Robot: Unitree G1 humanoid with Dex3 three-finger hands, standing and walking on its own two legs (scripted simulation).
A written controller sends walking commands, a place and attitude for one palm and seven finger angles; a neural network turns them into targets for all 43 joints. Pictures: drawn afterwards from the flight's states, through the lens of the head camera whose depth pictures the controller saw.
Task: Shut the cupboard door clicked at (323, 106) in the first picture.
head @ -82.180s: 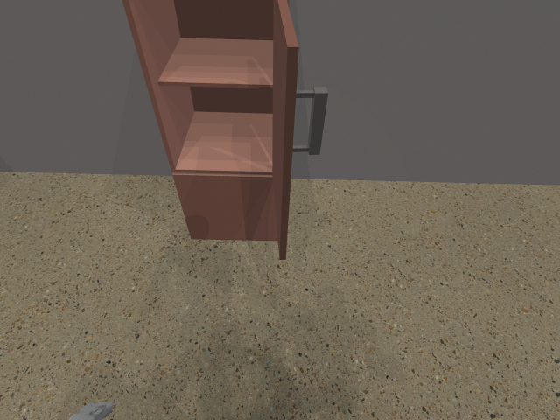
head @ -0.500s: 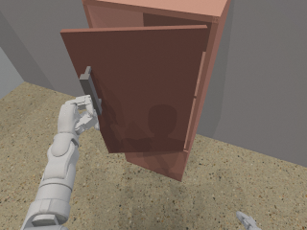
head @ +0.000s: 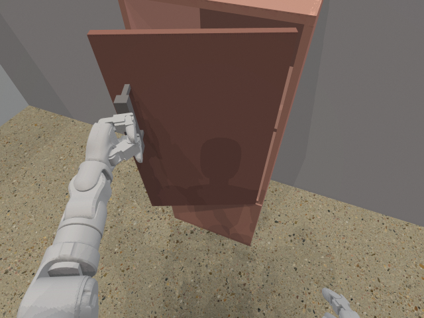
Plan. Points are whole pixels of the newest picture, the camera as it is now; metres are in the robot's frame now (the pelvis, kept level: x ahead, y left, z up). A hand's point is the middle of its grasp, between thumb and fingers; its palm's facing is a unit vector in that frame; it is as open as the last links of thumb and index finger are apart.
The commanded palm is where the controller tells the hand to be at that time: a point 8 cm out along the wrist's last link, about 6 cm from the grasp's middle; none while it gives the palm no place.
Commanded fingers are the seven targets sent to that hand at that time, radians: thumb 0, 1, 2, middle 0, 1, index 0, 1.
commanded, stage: push the door shut along its arc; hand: left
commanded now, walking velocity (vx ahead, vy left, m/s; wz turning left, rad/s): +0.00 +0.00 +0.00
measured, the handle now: (132, 120) +0.49 +0.18 +0.10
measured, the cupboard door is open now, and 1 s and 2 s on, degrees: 23 3 0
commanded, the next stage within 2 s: pull the fist back off the door in 1.56 s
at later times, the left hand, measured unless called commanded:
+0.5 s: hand (150, 125) +0.46 +0.14 +0.12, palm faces -0.18 -0.98 -0.03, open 3.3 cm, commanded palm +0.46 +0.19 +0.11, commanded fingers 0.00 0.90 0.90 -1.30 -1.50 -1.30 -1.50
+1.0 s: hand (167, 106) +0.52 +0.11 +0.12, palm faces -0.27 -0.96 -0.01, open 3.1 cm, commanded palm +0.53 +0.16 +0.11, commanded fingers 0.00 0.90 0.90 -1.30 -1.50 -1.30 -1.50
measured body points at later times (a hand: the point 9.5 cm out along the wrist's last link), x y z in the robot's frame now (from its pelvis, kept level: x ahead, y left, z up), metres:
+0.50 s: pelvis -0.01 +0.01 -0.01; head +0.05 +0.01 +0.43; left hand +0.46 +0.19 +0.12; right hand +0.03 -0.26 -0.13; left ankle +0.01 +0.12 -0.72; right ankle +0.00 -0.11 -0.72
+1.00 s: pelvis -0.01 +0.00 -0.02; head +0.10 +0.00 +0.41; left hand +0.53 +0.17 +0.12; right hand -0.03 -0.27 -0.14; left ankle +0.01 +0.12 -0.72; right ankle +0.00 -0.11 -0.72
